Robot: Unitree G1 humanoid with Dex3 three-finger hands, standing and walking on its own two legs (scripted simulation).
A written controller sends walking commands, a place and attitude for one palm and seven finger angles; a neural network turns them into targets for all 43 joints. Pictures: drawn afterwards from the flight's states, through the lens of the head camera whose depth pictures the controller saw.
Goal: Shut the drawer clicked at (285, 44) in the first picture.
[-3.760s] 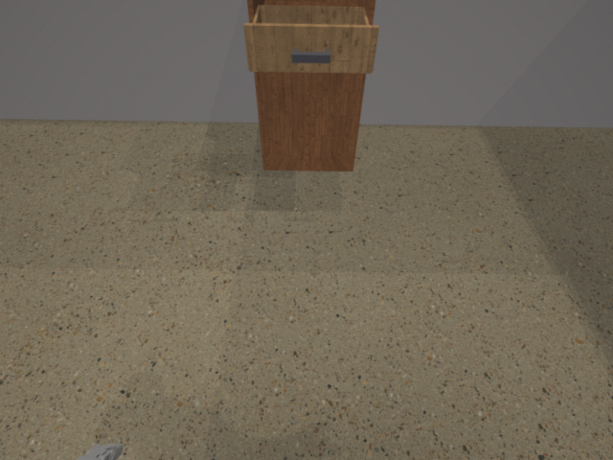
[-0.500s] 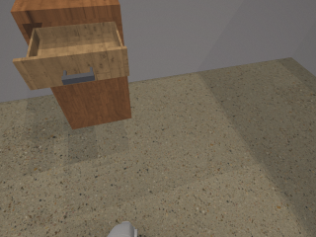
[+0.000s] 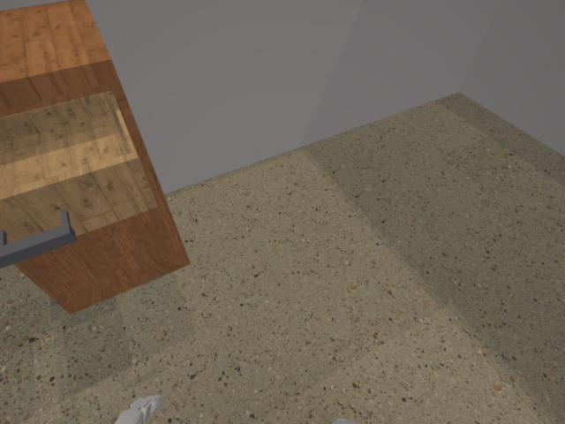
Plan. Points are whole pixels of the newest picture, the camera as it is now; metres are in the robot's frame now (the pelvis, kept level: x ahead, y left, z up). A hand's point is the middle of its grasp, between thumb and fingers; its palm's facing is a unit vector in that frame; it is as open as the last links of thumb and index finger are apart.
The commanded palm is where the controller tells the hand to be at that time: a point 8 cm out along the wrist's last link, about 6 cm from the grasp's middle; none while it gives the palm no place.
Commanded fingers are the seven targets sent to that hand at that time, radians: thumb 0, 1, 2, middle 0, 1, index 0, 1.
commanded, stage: turn to face it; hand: left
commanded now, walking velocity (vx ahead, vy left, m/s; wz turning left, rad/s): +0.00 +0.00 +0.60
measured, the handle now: (34, 235) +0.43 +0.45 -0.02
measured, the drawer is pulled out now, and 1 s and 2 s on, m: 0.29 0.29 0.29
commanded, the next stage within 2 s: take the last steps up to it in 0.76 s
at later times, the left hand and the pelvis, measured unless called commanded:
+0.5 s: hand out of the picture +0.03 +0.25 -0.16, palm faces +0.32 -0.92 -0.22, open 7.4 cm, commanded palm none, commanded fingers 0.00 0.90 0.90 -0.20 -0.30 -0.20 -0.30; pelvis +0.02 +0.03 +0.01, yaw +16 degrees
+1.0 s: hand out of the picture -0.01 +0.15 -0.14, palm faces +0.49 -0.84 -0.24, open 7.3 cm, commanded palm none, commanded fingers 0.00 0.90 0.90 -0.20 -0.30 -0.20 -0.30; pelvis +0.03 -0.03 +0.02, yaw +26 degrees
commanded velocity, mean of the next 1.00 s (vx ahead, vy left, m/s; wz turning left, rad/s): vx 0.05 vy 0.01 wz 0.36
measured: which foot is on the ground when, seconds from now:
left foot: down 0.00-0.00, up 0.02-0.32, down 0.34-0.78, up 0.80-1.00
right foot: down 0.00-0.34, up 0.36-0.74, down 0.76-1.00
